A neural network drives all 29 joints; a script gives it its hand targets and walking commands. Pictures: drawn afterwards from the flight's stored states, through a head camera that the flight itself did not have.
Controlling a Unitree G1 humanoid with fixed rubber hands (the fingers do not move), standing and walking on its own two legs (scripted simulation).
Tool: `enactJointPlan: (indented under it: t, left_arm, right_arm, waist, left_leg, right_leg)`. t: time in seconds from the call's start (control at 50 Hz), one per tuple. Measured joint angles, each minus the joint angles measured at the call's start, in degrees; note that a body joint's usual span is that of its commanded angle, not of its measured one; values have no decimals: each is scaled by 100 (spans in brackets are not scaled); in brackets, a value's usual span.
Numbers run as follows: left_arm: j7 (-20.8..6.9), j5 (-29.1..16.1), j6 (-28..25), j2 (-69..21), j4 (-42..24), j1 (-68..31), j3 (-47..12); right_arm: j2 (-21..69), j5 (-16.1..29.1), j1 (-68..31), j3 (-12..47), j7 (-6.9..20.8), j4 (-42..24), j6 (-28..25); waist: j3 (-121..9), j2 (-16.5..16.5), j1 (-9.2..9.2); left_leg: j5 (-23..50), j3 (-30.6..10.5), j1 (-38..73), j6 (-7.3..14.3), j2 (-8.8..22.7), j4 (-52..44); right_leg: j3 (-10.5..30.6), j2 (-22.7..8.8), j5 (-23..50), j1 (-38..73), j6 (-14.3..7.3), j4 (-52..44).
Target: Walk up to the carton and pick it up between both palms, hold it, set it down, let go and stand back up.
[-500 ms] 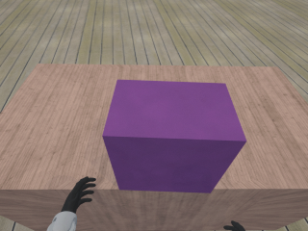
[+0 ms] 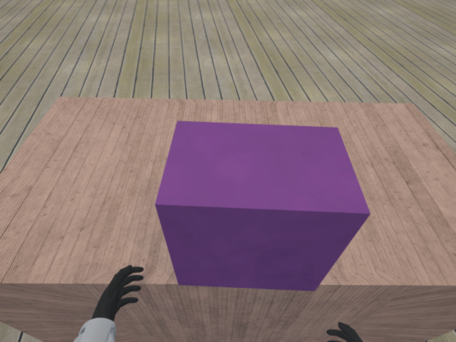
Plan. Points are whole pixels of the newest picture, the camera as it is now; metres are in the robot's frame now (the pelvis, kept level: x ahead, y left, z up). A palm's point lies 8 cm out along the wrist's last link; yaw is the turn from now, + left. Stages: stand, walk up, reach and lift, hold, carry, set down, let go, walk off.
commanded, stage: stand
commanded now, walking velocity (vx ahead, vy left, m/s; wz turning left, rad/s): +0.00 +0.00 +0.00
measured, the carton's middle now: (251, 212) +0.35 -0.03 +0.03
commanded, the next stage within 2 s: none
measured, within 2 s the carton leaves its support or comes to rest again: neither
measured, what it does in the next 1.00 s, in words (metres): stands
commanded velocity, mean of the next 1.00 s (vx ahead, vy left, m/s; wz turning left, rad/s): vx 0.00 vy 0.00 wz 0.00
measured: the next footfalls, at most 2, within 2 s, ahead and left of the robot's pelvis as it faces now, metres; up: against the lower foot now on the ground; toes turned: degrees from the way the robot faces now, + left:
none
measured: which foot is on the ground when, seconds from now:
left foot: down 0.00-1.00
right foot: down 0.00-1.00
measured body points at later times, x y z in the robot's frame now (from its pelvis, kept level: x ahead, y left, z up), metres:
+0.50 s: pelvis +0.00 +0.00 +0.00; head -0.01 +0.00 +0.45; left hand +0.19 +0.23 -0.05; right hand +0.11 -0.24 -0.12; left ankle +0.01 +0.09 -0.74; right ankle -0.02 -0.10 -0.74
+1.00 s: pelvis -0.01 +0.00 +0.00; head -0.01 +0.00 +0.45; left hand +0.17 +0.23 -0.07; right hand +0.10 -0.23 -0.13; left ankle +0.01 +0.09 -0.74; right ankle -0.02 -0.10 -0.74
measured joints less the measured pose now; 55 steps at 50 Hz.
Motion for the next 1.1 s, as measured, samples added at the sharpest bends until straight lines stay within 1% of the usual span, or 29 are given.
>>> enactJointPlan:
  t: [0.06, 0.24, 0.38, 0.5, 0.66, 0.74, 0.82, 0.96, 1.1]
  left_arm:
    - [21, -6, -3, -25, 11, 5, 7]
    - [-2, -12, -47, -10, -36, 1, 43]
    - [10, 4, 16, -16, -24, 15, 60]
    - [-14, 4, 61, -9, 2, -35, 53]
    - [10, -3, 88, -17, 87, -96, 49]
    - [66, -11, 82, -40, 66, -79, 80]
    - [45, 8, 74, -5, 77, -109, 72]
    - [61, 13, 117, -26, 196, -80, 57]
    - [32, 42, 430, -47, 764, 145, 39]
  right_arm:
    - [-3, 1, -24, -4, -38, -20, 24]
    - [-69, 12, -25, -60, -35, -11, 36]
    - [-50, 26, 31, -47, -7, 12, 63]
    - [-56, 37, 8, -47, -49, -22, 69]
    - [-10, 19, 39, -27, -13, 43, 17]
    - [-6, 20, 78, -29, -60, 31, 49]
    - [1, 36, 80, -37, -77, 46, 51]
    - [53, 53, 61, -14, -72, 21, 48]
    - [126, 46, 67, 11, -35, 12, 43]
  waist:
    - [-1, 17, -4]
    - [92, 12, -10]
    - [66, 10, -42]
    - [119, 49, -50]
    - [122, 79, -61]
    - [114, 35, -76]
    - [133, 15, -62]
    - [173, 73, -87]
    - [275, -37, -126]
  left_leg:
    - [-7, 8, 4, -1, 0, 6]
    - [12, 20, -6, -2, 12, -3]
    - [-12, 10, 44, -3, 15, 25]
    - [2, 35, 35, 4, 7, 26]
    - [27, 39, 55, 5, 11, 11]
    - [26, 26, 57, -1, 16, 17]
    - [54, 25, 62, -4, 16, -6]
    - [56, 30, 42, 9, 21, 20]
    - [55, 14, -84, 8, 36, 70]
  right_leg:
    - [8, -1, -6, -1, 2, 11]
    - [21, 11, 19, -16, -4, 2]
    - [12, 14, -2, 44, -9, 14]
    - [36, 3, 0, 8, 3, 60]
    - [41, 7, 25, 24, -1, 44]
    - [29, 14, 27, 37, -7, 39]
    - [27, 14, 46, 36, -14, 27]
    - [32, 18, 66, 25, -2, 30]
    - [15, 30, 78, -79, -9, 42]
